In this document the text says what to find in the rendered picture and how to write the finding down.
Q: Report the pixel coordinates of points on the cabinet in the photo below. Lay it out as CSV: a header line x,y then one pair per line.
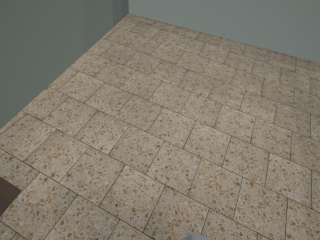
x,y
8,192

